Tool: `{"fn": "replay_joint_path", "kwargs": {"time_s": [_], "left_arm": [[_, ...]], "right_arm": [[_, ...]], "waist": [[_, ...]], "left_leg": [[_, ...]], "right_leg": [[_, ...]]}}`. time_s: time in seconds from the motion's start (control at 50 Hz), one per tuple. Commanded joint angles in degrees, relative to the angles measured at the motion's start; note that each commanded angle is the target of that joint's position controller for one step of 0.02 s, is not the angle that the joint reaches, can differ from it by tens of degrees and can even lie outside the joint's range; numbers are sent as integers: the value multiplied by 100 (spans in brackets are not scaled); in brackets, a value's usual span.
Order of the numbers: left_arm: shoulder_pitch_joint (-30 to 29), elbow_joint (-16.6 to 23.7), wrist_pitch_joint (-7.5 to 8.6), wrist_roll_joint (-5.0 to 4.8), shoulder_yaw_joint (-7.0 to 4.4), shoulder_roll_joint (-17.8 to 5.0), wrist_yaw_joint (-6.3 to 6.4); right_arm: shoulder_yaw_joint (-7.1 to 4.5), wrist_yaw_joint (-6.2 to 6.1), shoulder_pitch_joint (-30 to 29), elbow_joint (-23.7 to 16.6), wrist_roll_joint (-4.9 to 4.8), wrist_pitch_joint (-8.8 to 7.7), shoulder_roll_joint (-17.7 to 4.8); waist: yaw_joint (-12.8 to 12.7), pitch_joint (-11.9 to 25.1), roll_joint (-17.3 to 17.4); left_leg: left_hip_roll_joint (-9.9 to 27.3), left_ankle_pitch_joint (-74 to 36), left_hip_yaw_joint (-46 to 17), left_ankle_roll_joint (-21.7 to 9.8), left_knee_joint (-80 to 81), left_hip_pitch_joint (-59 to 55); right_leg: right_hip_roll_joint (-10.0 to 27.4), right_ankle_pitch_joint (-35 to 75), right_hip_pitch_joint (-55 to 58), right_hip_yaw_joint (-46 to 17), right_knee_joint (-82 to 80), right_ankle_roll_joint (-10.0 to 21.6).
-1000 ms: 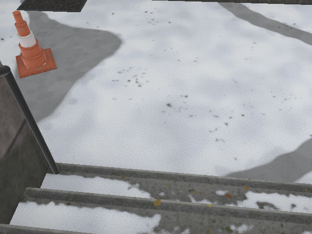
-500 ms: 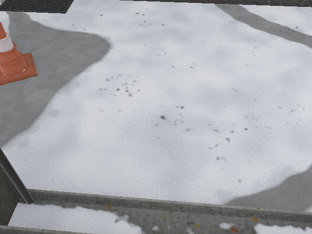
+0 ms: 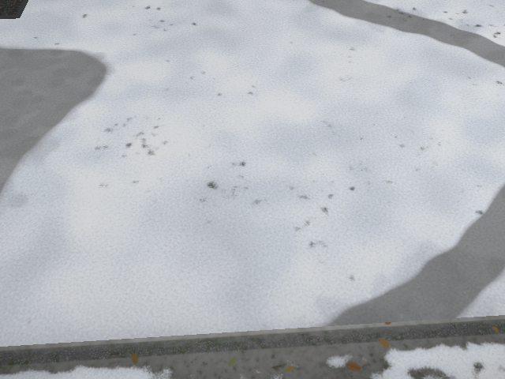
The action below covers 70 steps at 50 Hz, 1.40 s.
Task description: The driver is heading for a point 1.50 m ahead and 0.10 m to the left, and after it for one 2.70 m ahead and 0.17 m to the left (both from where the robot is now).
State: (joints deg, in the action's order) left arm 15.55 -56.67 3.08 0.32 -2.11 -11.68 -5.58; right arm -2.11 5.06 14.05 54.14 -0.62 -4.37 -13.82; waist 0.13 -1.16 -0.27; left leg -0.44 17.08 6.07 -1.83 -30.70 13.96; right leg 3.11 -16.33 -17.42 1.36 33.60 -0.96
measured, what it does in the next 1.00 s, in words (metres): walks ahead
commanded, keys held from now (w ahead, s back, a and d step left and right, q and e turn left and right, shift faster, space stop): no key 0.58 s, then w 0.42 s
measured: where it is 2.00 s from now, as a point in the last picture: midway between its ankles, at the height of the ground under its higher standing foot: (270, 350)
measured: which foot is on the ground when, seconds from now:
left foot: down 0.00-0.92, up 0.94-1.00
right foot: down 0.00-1.00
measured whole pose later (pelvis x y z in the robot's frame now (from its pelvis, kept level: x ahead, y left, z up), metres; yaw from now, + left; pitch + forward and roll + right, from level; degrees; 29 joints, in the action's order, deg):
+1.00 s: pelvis +0.13 -0.03 -0.05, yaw +2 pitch -1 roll -1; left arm 24.0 -62.4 9.4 5.4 -4.0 -7.5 -1.0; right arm -4.5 2.2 26.2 62.9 3.6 -5.7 -7.0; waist -1.4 1.4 1.0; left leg -2.0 33.5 -4.8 -6.9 -74.2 24.7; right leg -3.3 -37.8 -11.1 3.2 49.3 3.3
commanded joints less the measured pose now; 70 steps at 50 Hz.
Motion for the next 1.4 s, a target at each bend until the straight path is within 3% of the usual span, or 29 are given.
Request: {"fn": "replay_joint_path", "kwargs": {"time_s": [0.02, 0.58, 0.62, 0.66, 0.74, 0.84, 0.9, 0.92, 0.94, 0.96, 0.98, 1.02, 1.04, 1.06, 1.08, 1.1, 1.12, 1.14, 1.18, 1.22, 1.24, 1.26, 1.28, 1.3, 1.32, 1.34, 1.36, 1.38, 1.4], "left_arm": [[-69, 237, 76, -2, -195, -651, 7], [-294, -373, 52, 22, -374, -673, 95], [-41, -432, 51, 168, -541, -1038, 186], [277, -500, 100, 318, -564, -841, 314], [124, -363, 194, 280, -368, -115, 482], [-38, -142, 347, 285, -301, 103, 446], [450, -198, 488, 396, -348, 57, 418], [1711, -581, 505, 415, -430, -140, 479], [3552, -1111, 512, 531, -487, -481, 593], [4409, -1400, 557, 589, -442, -717, 542], [4300, -1617, 590, 626, -362, -644, 462], [2787, -1366, 450, 411, -167, -55, 401], [2056, -1153, 350, 511, -33, 424, 454], [1299, -631, 336, 449, 162, 849, 515], [956, -410, 373, 423, 278, 1005, 617], [572, -228, 431, 584, 288, 688, 595], [596, -161, 507, 713, 273, 263, 531], [731, -196, 636, 681, 284, 130, 487], [1308, -360, 704, 425, 188, -318, 388], [1542, -569, 489, 344, 66, -779, 260], [1670, -754, 338, 434, -8, -772, 103], [1693, -692, 281, 605, 9, -608, -98], [2670, -829, 265, 510, 73, 189, -210], [2247, -309, 281, 338, 127, 322, -240], [1051, 413, 327, 168, 46, 32, -131], [369, 610, 316, 255, 42, -169, 72], [463, 436, 283, 361, 29, -168, 222], [666, 323, 251, 582, 156, 97, 306], [652, 255, 142, 645, 196, 209, 297]], "right_arm": [[-177, -34, 309, -43, 28, -2, -476], [-304, -104, 304, 674, 132, 85, -364], [-456, -188, 522, 723, 290, 89, -694], [-483, -321, 803, 775, 460, 58, -506], [-316, -479, 1045, 793, 419, -88, 182], [-346, -480, 2019, 1055, 419, -155, -216], [-299, -516, 1390, 897, 535, -212, -12], [-396, -467, 570, 556, 533, -275, -232], [-419, -306, -295, 124, 629, -333, -234], [-274, -186, -1005, -280, 444, -452, 474], [-158, -191, -1287, -638, 305, -466, 667], [-293, -323, -566, -272, 366, -354, 171], [-154, -368, 223, -87, 566, -253, 445], [-24, -361, 351, 50, 827, -204, 683], [19, -311, 317, 138, 838, -166, 654], [95, -233, 541, 149, 743, -192, 761], [63, -209, 735, 211, 615, -146, 662], [43, -204, 650, 112, 509, -131, 456], [2, -290, 498, -7, 641, -74, 36], [-82, -230, 894, 161, 566, 78, -326], [-176, -268, 1780, 598, 467, 110, -528], [-320, -336, 2993, 954, 529, 32, -780], [-347, -298, 3786, 1090, 720, 42, -1082], [-301, -151, 3948, 1153, 828, -65, -1128], [-456, -98, 3093, 1092, 828, -135, -1423], [-276, -110, 1853, 851, 632, -137, -699], [20, -92, 1276, 742, 619, -86, 93], [380, -247, 614, 466, 784, -158, 971], [373, -337, 614, 471, 737, -235, 853]], "waist": [[18, 321, -160], [-43, -25, 41], [-57, -241, 33], [-60, -841, 22], [101, -636, 154], [350, -814, 741], [-106, -583, 91], [-810, -306, -633], [-1599, 80, -1629], [-1739, -200, -548], [-1431, -1105, -329], [-578, -1102, 53], [-86, -920, 267], [37, -780, 240], [82, -712, -139], [254, -623, -161], [402, -520, -312], [451, -406, -385], [377, -659, 75], [508, -817, 160], [669, -730, 222], [1027, -268, 663], [839, 1382, 1946], [796, 1643, 1043], [898, 643, 738], [511, -60, -264], [177, -467, -503], [-343, -886, -451], [-359, -1178, 355]], "left_leg": [[97, -1756, -96, -68, 469, -534], [199, -1103, -72, 82, 481, -207], [215, 1049, -163, -204, 563, -24], [458, 2627, -625, -700, 589, 364], [688, 1915, -1042, -1105, 328, -158], [1767, 1018, -2741, -1925, 575, -798], [1237, 140, -1935, -1615, -964, -131], [464, -378, -841, -1266, -2446, 1589], [-530, 672, -109, -694, -5137, 3429], [-814, 2246, -1241, -555, -5369, 5198], [-371, 1906, -1781, -489, -4944, 6381], [353, 1013, -1353, -409, -4862, 5724], [627, -25, -1403, -517, -4147, 4746], [678, -1710, -1152, -548, -2940, 3284], [711, -3563, -1072, -483, -2032, 2427], [613, -5471, -826, -470, -1390, 499], [355, -5287, -370, -196, -1711, -737], [222, -4873, -152, 63, -2152, -1601], [126, -3308, 23, 404, -1688, -1651], [449, -2253, -417, 103, 409, -639], [486, -2718, -383, -78, 1430, -855], [574, -2926, -464, -516, 1464, -2144], [1492, -6967, -1339, -2010, -1124, -4815], [1945, -7548, -2781, -2608, -890, -5279], [2547, -5253, -3901, -2879, -101, -4575], [2451, -1662, -3487, -2188, 581, -3104], [2020, -488, -3006, -2006, 852, -1285], [1650, -701, -2471, -1587, 1252, 574], [1404, -633, -2305, -1606, 1347, 1608]], "right_leg": [[-8, 1624, 162, 93, -550, 229], [-193, 1361, 706, 230, -761, 351], [-154, -989, 529, 87, -919, 662], [96, -2806, 57, -414, -1007, 1157], [188, -1977, -126, -551, -443, 1383], [-383, -1292, -1330, 212, 1558, 913], [-404, -544, -385, 225, 1450, 985], [-340, 903, 1611, 79, 881, 1171], [448, 2333, 3417, -1843, -148, 1673], [1220, 3221, 4184, -3480, -202, 2016], [1868, 2623, 3737, -4005, -315, 2272], [1770, 2673, 2279, -3033, -71, 2235], [1420, 2534, 1203, -2292, -51, 1930], [692, 1759, -336, -1317, -8, 1590], [169, 737, -1163, -741, 110, 1278], [-310, -156, -2811, -73, 417, 926], [-383, -784, -3715, 113, 321, 877], [-441, -919, -4269, 70, 358, 869], [-263, -999, -3535, -394, 1080, 1068], [309, 397, -904, -1103, 2446, 1213], [183, 1259, -44, -1135, 3372, 1176], [-239, 2040, -340, -1206, 5270, 1118], [-1168, -2342, -2293, -971, 8462, 767], [-1427, -2854, -4029, -903, 9439, 570], [-1192, -2386, -5619, -844, 9105, 417], [-274, -977, -5647, -1129, 7451, 592], [32, -336, -4806, -1115, 6803, 829], [703, 1336, -3642, -1476, 4551, 1031], [787, 1536, -3037, -1161, 4155, 1026]]}}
